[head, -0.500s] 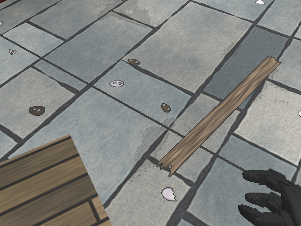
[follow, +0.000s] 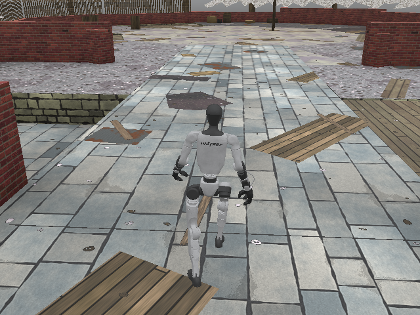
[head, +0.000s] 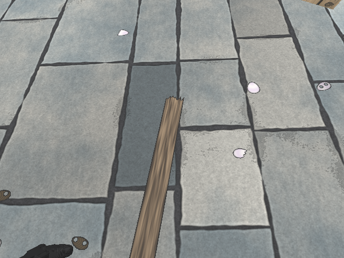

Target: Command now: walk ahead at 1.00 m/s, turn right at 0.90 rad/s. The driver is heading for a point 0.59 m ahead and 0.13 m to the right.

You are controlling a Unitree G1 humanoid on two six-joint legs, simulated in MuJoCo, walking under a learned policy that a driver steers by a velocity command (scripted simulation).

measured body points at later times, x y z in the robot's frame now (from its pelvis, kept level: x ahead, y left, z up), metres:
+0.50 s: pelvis +0.47 -0.02 +0.00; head +0.49 -0.04 +0.45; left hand +0.63 +0.24 -0.11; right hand +0.61 -0.35 -0.03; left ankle +0.66 +0.04 -0.70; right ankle +0.22 -0.05 -0.66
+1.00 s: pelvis +0.67 -0.12 +0.03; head +0.68 -0.15 +0.48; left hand +0.98 -0.07 -0.04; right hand +0.58 -0.40 -0.10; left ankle +0.70 +0.04 -0.66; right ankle +0.68 -0.25 -0.70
